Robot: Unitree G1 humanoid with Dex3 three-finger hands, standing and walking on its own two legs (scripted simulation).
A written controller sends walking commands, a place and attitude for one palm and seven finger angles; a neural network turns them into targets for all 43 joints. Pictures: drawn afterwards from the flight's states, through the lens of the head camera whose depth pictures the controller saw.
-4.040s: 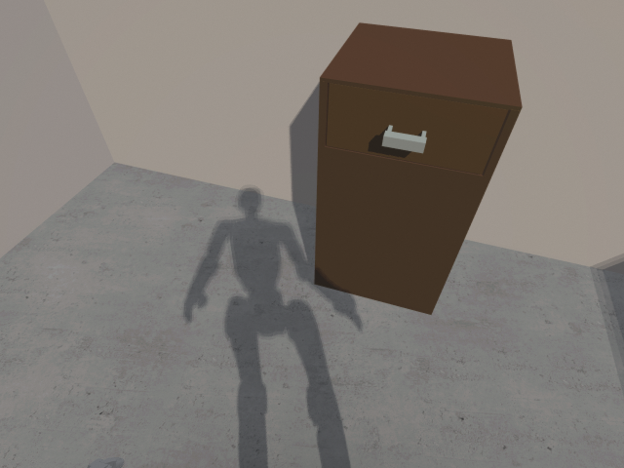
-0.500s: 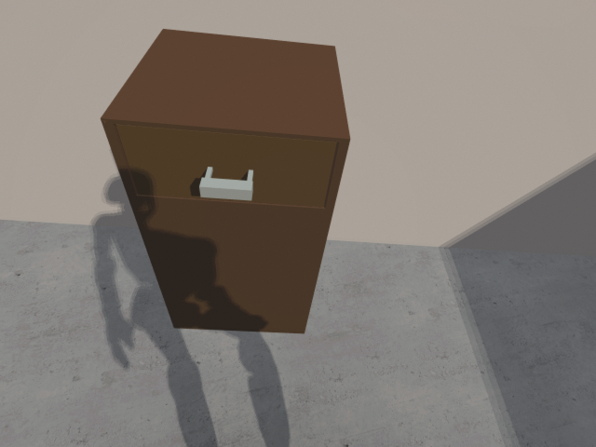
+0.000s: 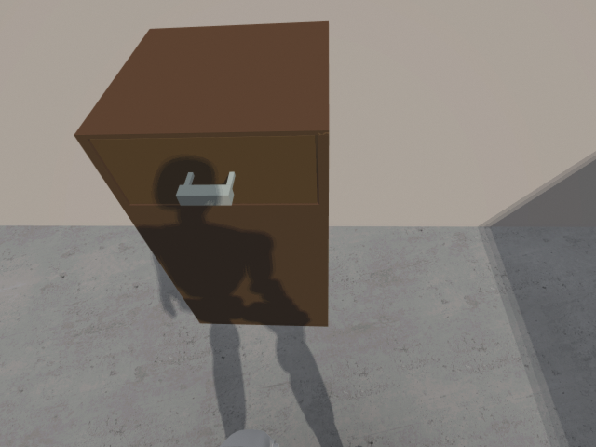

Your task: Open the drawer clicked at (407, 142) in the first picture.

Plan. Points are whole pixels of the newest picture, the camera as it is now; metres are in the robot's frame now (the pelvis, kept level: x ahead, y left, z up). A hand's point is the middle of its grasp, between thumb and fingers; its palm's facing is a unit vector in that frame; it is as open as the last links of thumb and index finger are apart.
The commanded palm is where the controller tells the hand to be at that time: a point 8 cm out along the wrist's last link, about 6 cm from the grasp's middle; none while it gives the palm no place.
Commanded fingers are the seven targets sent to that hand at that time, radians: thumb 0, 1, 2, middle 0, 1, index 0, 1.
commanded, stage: come to a stop and stand still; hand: left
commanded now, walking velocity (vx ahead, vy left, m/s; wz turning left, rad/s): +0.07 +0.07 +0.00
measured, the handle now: (208, 186) +0.56 +0.22 -0.02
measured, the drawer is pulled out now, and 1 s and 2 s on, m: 0.00 0.00 0.00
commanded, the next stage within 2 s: look again from close up in 1.32 s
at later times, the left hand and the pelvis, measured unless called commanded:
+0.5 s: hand out of the picture -0.07 +0.25 -0.17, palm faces +0.03 -0.98 -0.17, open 7.4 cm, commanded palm none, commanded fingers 0.00 0.90 0.90 -0.20 -0.30 -0.20 -0.30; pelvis -0.05 +0.05 +0.01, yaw -1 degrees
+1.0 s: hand out of the picture +0.03 +0.15 -0.17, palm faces +0.06 -0.97 -0.23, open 7.1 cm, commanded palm none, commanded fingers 0.00 0.90 0.90 -0.20 -0.30 -0.20 -0.30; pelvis -0.02 -0.03 +0.00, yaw +1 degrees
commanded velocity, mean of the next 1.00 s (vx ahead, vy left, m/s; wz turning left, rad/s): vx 0.07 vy -0.05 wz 0.00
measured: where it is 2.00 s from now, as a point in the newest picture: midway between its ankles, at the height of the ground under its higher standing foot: outside the picture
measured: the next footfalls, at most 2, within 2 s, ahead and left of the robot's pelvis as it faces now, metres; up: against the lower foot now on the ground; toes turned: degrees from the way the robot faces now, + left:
left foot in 0.22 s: -0.03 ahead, +0.16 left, +0.00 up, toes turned +2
right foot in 0.72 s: -0.01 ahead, -0.09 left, +0.00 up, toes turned -5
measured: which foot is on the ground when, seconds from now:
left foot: up 0.00-0.20, down 0.22-0.76, up 0.78-1.00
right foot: down 0.00-0.22, up 0.24-0.70, down 0.72-1.00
